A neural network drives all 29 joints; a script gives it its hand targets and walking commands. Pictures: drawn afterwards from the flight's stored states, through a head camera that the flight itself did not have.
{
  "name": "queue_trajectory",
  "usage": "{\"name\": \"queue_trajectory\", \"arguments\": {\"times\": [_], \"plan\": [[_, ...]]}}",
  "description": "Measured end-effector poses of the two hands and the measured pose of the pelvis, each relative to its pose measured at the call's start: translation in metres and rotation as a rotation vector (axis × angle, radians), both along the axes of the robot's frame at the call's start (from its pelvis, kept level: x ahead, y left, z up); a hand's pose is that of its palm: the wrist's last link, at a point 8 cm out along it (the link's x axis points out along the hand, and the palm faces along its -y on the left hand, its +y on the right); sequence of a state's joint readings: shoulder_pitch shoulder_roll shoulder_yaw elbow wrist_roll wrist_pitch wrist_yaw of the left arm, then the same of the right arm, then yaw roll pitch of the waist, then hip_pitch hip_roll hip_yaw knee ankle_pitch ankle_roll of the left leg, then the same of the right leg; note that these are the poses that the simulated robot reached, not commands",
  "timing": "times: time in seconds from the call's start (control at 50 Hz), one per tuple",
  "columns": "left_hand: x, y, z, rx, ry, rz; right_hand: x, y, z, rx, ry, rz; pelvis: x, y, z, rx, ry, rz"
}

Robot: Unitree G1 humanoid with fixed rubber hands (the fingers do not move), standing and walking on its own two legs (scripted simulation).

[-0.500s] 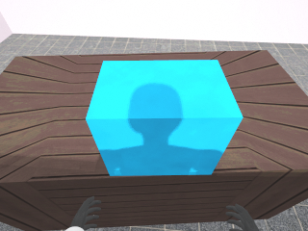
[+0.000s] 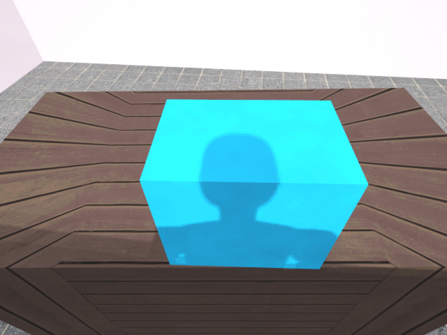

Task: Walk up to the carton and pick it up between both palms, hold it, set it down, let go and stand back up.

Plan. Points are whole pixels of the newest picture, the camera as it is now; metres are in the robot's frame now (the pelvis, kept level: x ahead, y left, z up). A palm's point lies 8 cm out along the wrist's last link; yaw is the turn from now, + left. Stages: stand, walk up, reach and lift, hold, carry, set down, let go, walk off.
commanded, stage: stand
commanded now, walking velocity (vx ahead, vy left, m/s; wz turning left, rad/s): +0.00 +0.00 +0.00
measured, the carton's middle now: (245, 187) +0.39 -0.01 +0.06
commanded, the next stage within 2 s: none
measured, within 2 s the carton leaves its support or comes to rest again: neither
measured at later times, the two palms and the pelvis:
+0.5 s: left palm out of the picture -0.07 +0.21 -0.15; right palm out of the picture -0.05 -0.18 -0.15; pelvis -0.02 +0.02 +0.00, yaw +1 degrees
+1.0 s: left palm out of the picture -0.09 +0.22 -0.15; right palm out of the picture -0.08 -0.16 -0.15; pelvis -0.03 +0.03 +0.00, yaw +1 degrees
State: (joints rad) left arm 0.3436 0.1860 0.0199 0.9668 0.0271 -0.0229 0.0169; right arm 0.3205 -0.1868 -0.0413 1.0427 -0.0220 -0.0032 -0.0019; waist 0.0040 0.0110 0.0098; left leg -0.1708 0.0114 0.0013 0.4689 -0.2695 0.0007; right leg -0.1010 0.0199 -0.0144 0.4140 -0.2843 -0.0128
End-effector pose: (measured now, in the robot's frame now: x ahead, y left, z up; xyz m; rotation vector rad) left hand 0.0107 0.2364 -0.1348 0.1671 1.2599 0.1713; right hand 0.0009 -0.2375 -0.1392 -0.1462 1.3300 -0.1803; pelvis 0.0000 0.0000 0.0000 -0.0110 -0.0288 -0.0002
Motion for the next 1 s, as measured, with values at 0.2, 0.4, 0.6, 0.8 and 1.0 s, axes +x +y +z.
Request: {"name": "queue_trajectory", "arguments": {"times": [0.2,0.4,0.6,0.8,1.0], "plan": [[-0.048,-0.017,-0.011,-0.044,0.142,0.043,-0.030,0.030,-0.009,0.048,0.096,-0.006,-0.003,0.006,0.001,0.001,-0.020,0.007],[-0.072,-0.029,-0.017,-0.091,0.201,0.048,-0.042,0.056,-0.012,0.088,0.111,0.008,-0.012,0.012,0.001,0.001,-0.029,0.008],[-0.088,-0.028,-0.019,-0.105,0.233,0.054,-0.061,0.065,-0.011,0.079,0.141,0.007,-0.021,0.020,0.000,0.005,-0.028,0.013],[-0.099,-0.021,-0.018,-0.103,0.262,0.051,-0.076,0.071,-0.010,0.080,0.168,0.002,-0.029,0.026,0.000,0.006,-0.012,0.017],[-0.105,-0.018,-0.015,-0.092,0.283,0.041,-0.077,0.073,-0.012,0.090,0.175,0.003,-0.030,0.028,0.000,0.009,0.004,0.018]]}}
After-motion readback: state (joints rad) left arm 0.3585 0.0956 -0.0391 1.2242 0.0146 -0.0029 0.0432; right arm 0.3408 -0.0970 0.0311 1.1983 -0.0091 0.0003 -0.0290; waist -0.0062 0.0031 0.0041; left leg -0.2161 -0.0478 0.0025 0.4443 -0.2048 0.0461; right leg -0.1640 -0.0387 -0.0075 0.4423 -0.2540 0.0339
